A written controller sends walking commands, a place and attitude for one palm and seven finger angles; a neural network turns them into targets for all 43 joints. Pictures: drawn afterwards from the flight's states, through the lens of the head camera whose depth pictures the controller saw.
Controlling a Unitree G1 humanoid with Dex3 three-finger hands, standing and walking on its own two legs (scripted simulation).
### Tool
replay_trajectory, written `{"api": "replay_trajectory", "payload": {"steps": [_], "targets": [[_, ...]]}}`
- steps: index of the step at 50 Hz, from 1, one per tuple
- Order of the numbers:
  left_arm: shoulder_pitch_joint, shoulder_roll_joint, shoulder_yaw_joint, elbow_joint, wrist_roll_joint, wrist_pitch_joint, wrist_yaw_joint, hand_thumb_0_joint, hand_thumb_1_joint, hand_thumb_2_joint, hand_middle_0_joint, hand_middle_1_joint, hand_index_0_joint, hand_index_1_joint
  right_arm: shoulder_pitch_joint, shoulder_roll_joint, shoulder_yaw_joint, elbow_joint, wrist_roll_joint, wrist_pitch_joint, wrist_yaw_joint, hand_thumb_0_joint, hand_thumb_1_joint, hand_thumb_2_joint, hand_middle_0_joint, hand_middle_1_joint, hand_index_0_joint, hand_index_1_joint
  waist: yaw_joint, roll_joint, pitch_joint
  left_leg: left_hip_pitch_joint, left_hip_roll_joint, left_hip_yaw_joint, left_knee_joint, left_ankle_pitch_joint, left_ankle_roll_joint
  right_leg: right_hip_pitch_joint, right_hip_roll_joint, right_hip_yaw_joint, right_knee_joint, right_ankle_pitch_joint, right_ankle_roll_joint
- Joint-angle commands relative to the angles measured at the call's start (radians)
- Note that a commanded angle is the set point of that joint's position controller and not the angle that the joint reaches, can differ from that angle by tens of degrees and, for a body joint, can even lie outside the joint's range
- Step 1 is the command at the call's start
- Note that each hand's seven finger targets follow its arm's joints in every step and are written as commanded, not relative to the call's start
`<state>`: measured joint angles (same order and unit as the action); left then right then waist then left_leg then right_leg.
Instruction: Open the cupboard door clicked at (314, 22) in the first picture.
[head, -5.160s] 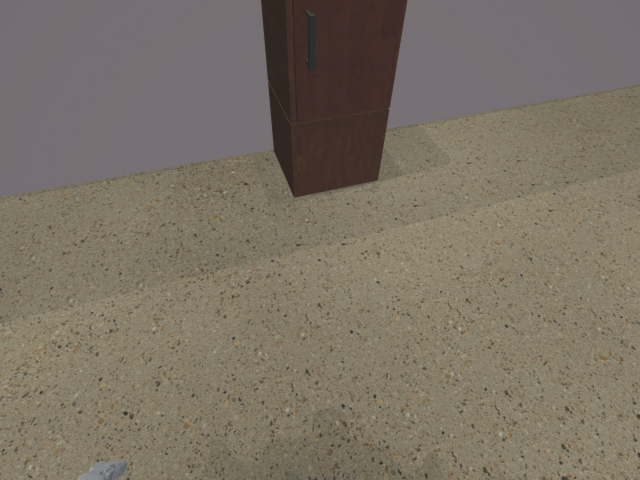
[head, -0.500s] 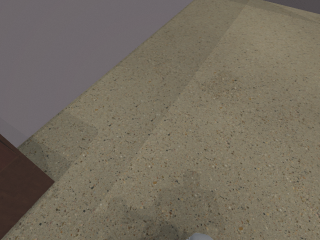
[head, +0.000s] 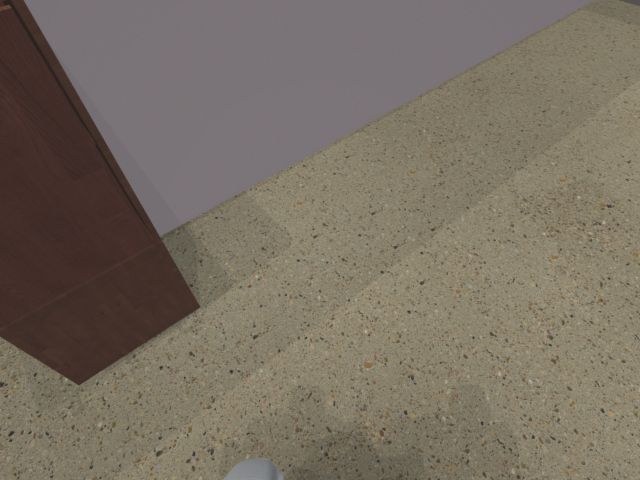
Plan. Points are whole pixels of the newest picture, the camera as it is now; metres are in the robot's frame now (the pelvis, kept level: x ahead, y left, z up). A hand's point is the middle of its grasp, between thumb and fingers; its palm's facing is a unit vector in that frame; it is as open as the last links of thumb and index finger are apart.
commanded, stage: turn to face it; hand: left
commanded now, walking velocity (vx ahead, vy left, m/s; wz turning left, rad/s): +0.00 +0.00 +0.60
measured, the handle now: out of the picture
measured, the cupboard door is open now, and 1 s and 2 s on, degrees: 0 0 0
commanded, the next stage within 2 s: take the last steps up to it in 1.10 s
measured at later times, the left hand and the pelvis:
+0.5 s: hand out of the picture +0.03 +0.26 -0.15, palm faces +0.30 -0.91 -0.29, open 7.4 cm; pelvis -0.02 +0.02 -0.01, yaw +17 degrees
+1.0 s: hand out of the picture -0.14 +0.23 -0.19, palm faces +0.57 -0.78 -0.25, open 7.4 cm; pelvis -0.05 +0.03 -0.02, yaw +33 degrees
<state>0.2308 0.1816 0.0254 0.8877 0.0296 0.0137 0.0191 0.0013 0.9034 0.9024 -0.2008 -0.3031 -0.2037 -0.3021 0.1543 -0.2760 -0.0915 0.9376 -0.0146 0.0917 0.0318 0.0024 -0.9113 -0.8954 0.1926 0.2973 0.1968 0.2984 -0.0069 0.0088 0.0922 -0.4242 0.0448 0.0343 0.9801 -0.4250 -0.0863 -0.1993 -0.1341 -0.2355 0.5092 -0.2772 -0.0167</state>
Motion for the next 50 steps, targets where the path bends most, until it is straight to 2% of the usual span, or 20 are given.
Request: {"api": "replay_trajectory", "payload": {"steps": [1, 5, 6, 7, 8, 13, 20, 25, 26, 27, 28, 31, 33, 40, 43, 45, 46, 47, 48, 50], "targets": [[0.06, 0.258, 0.077, -0.036, 0.003, -0.012, 0.012, 0.0, 0.9, 0.9, -0.2, -0.3, -0.2, -0.3, -0.104, -0.042, 0.008, -0.111, 0.005, -0.043, 0.002, 0.0, -0.9, -0.9, 0.2, 0.3, 0.2, 0.3, 0.061, -0.231, -0.118, -0.012, -0.006, 0.06, -0.175, -0.042, 0.02, 0.132, -0.261, 0.171, -0.125, 0.42, -0.114], [0.038, 0.257, 0.088, -0.025, -0.011, 0.001, 0.004, 0.0, 0.9, 0.9, -0.2, -0.3, -0.2, -0.3, 0.015, -0.078, 0.001, -0.088, 0.001, -0.065, -0.004, 0.0, -0.9, -0.9, 0.2, 0.3, 0.2, 0.3, -0.003, -0.147, -0.18, 0.254, -0.006, 0.08, -0.55, 0.203, 0.052, 0.036, -0.23, 0.056, 0.08, 0.349, -0.014], [0.049, 0.212, 0.085, -0.046, -0.017, 0.007, -0.002, 0.0, 0.9, 0.9, -0.2, -0.3, -0.2, -0.3, 0.07, -0.176, -0.022, -0.082, -0.004, -0.075, -0.008, 0.0, -0.9, -0.9, 0.2, 0.3, 0.2, 0.3, -0.034, 0.076, -0.221, 0.433, 0.156, -0.148, -0.629, 0.383, 0.124, -0.17, -0.142, 0.018, 0.28, 0.107, 0.055], [-0.02, 0.153, 0.06, -0.096, -0.016, 0.01, -0.009, 0.0, 0.9, 0.9, -0.2, -0.3, -0.2, -0.3, 0.127, -0.276, -0.045, -0.08, -0.001, -0.072, -0.013, 0.0, -0.9, -0.9, 0.2, 0.3, 0.2, 0.3, -0.074, 0.32, -0.192, 0.483, 0.376, -0.398, -0.64, 0.73, 0.239, -0.408, -0.03, 0.045, 0.476, -0.384, 0.116], [-0.077, 0.173, 0.06, -0.118, -0.007, 0.02, -0.003, 0.0, 0.9, 0.9, -0.2, -0.3, -0.2, -0.3, 0.174, -0.262, -0.042, -0.052, -0.003, -0.07, -0.02, 0.0, -0.9, -0.9, 0.2, 0.3, 0.2, 0.3, -0.094, 0.213, -0.185, 0.415, 0.39, -0.399, -0.63, 0.673, 0.298, -0.417, -0.019, 0.15, 0.584, -0.377, 0.103], [-0.022, 0.172, 0.073, -0.044, -0.012, 0.02, -0.012, 0.0, 0.9, 0.9, -0.2, -0.3, -0.2, -0.3, -0.02, -0.164, -0.01, -0.1, -0.005, -0.082, -0.038, 0.0, -0.9, -0.9, 0.2, 0.3, 0.2, 0.3, 0.0, 0.126, -0.119, 0.272, 0.187, -0.233, -0.643, 0.556, 0.231, -0.354, 0.007, 0.21, 0.622, -0.12, 0.114], [-0.078, 0.151, 0.061, -0.088, -0.02, 0.016, -0.001, 0.0, 0.9, 0.9, -0.2, -0.3, -0.2, -0.3, 0.027, -0.174, -0.024, -0.084, -0.009, -0.071, -0.035, 0.0, -0.9, -0.9, 0.2, 0.3, 0.2, 0.3, -0.026, 0.141, -0.124, 0.278, 0.179, -0.338, -0.618, 0.54, 0.262, -0.269, 0.064, 0.22, 0.372, -0.167, 0.114], [0.041, 0.162, 0.064, -0.074, -0.026, -0.006, 0.006, 0.0, 0.9, 0.9, -0.2, -0.3, -0.2, -0.3, -0.027, -0.16, -0.031, -0.11, -0.002, -0.061, -0.031, 0.0, -0.9, -0.9, 0.2, 0.3, 0.2, 0.3, 0.036, 0.124, -0.162, 0.117, 0.104, -0.369, -0.494, 0.501, 0.2, 0.042, 0.103, 0.198, -0.034, 0.025, 0.094], [0.073, 0.215, 0.073, -0.072, -0.017, -0.018, 0.012, 0.0, 0.9, 0.9, -0.2, -0.3, -0.2, -0.3, -0.009, -0.112, -0.027, -0.113, 0.007, -0.062, -0.026, 0.0, -0.9, -0.9, 0.2, 0.3, 0.2, 0.3, 0.051, -0.021, -0.179, -0.007, 0.03, -0.31, -0.374, 0.329, 0.137, 0.184, -0.014, 0.304, -0.184, 0.063, 0.068], [0.07, 0.318, 0.092, -0.082, 0.0, -0.026, 0.02, 0.0, 0.9, 0.9, -0.2, -0.3, -0.2, -0.3, 0.015, -0.042, -0.015, -0.137, 0.01, -0.063, -0.019, 0.0, -0.9, -0.9, 0.2, 0.3, 0.2, 0.3, 0.048, -0.314, -0.17, -0.201, -0.131, -0.102, -0.125, -0.091, 0.044, 0.261, -0.309, 0.59, -0.25, 0.177, -0.048], [0.059, 0.311, 0.087, -0.093, -0.01, -0.018, 0.021, 0.0, 0.9, 0.9, -0.2, -0.3, -0.2, -0.3, -0.004, -0.093, -0.027, -0.138, -0.004, -0.056, -0.023, 0.0, -0.9, -0.9, 0.2, 0.3, 0.2, 0.3, 0.052, -0.259, -0.166, -0.171, -0.082, -0.129, 0.068, -0.167, 0.05, 0.126, -0.374, 0.57, -0.24, 0.195, -0.122], [-0.098, 0.214, 0.059, -0.12, -0.01, -0.017, 0.015, 0.0, 0.9, 0.9, -0.2, -0.3, -0.2, -0.3, 0.021, -0.078, -0.03, -0.081, -0.01, -0.032, -0.002, 0.0, -0.9, -0.9, 0.2, 0.3, 0.2, 0.3, -0.023, -0.15, -0.041, -0.146, -0.029, -0.097, 0.284, 0.027, 0.035, -0.053, -0.21, 0.34, -0.23, 0.082, -0.083], [-0.102, 0.193, 0.054, -0.123, -0.007, -0.022, 0.017, 0.0, 0.9, 0.9, -0.2, -0.3, -0.2, -0.3, 0.049, -0.06, -0.023, -0.065, -0.008, -0.029, 0.004, 0.0, -0.9, -0.9, 0.2, 0.3, 0.2, 0.3, -0.026, -0.184, -0.05, -0.131, -0.017, -0.059, 0.26, 0.068, 0.02, -0.034, -0.181, 0.252, -0.217, 0.136, -0.068], [0.041, 0.252, 0.069, -0.052, 0.002, -0.015, 0.015, 0.0, 0.9, 0.9, -0.2, -0.3, -0.2, -0.3, -0.066, -0.031, 0.005, -0.084, 0.002, -0.038, 0.001, 0.0, -0.9, -0.9, 0.2, 0.3, 0.2, 0.3, 0.052, -0.198, -0.082, -0.041, -0.017, 0.032, -0.093, -0.034, 0.013, 0.09, -0.229, 0.199, -0.152, 0.364, -0.109], [0.05, 0.265, 0.077, -0.031, 0.005, -0.01, 0.013, 0.0, 0.9, 0.9, -0.2, -0.3, -0.2, -0.3, -0.038, -0.024, 0.015, -0.08, 0.008, -0.053, -0.007, 0.0, -0.9, -0.9, 0.2, 0.3, 0.2, 0.3, 0.049, -0.228, -0.126, 0.053, -0.033, 0.066, -0.27, -0.032, 0.031, 0.118, -0.234, 0.179, -0.077, 0.476, -0.1], [0.028, 0.258, 0.079, -0.02, -0.006, -0.004, 0.01, 0.0, 0.9, 0.9, -0.2, -0.3, -0.2, -0.3, 0.035, -0.041, 0.013, -0.058, 0.005, -0.063, -0.012, 0.0, -0.9, -0.9, 0.2, 0.3, 0.2, 0.3, 0.006, -0.195, -0.145, 0.206, -0.037, 0.079, -0.48, 0.15, 0.046, 0.052, -0.201, 0.116, 0.016, 0.423, -0.034], [0.032, 0.233, 0.075, -0.025, -0.016, 0.003, 0.006, 0.0, 0.9, 0.9, -0.2, -0.3, -0.2, -0.3, 0.075, -0.092, 0.002, -0.049, 0.002, -0.073, -0.012, 0.0, -0.9, -0.9, 0.2, 0.3, 0.2, 0.3, -0.02, -0.075, -0.177, 0.355, 0.024, 0.013, -0.587, 0.291, 0.069, -0.061, -0.163, 0.079, 0.139, 0.306, 0.019], [0.041, 0.161, 0.061, -0.054, -0.021, 0.009, 0.0, 0.0, 0.9, 0.9, -0.2, -0.3, -0.2, -0.3, 0.105, -0.194, -0.021, -0.055, -0.005, -0.08, -0.015, 0.0, -0.9, -0.9, 0.2, 0.3, 0.2, 0.3, -0.035, 0.226, -0.195, 0.486, 0.271, -0.296, -0.624, 0.574, 0.169, -0.304, -0.035, 0.041, 0.332, -0.124, 0.091], [-0.027, 0.138, 0.043, -0.085, -0.012, 0.013, 0.002, 0.0, 0.9, 0.9, -0.2, -0.3, -0.2, -0.3, 0.162, -0.241, -0.026, -0.042, -0.005, -0.073, -0.021, 0.0, -0.9, -0.9, 0.2, 0.3, 0.2, 0.3, -0.07, 0.269, -0.173, 0.41, 0.385, -0.365, -0.636, 0.753, 0.277, -0.341, 0.002, 0.113, 0.472, -0.389, 0.094], [-0.08, 0.146, 0.052, -0.048, -0.015, 0.027, 0.009, 0.0, 0.9, 0.9, -0.2, -0.3, -0.2, -0.3, 0.112, -0.178, -0.009, -0.025, -0.009, -0.078, -0.048, 0.0, -0.9, -0.9, 0.2, 0.3, 0.2, 0.3, -0.052, 0.251, -0.118, 0.319, 0.304, -0.318, -0.649, 0.688, 0.275, -0.355, 0.003, 0.216, 0.599, -0.29, 0.085]]}}
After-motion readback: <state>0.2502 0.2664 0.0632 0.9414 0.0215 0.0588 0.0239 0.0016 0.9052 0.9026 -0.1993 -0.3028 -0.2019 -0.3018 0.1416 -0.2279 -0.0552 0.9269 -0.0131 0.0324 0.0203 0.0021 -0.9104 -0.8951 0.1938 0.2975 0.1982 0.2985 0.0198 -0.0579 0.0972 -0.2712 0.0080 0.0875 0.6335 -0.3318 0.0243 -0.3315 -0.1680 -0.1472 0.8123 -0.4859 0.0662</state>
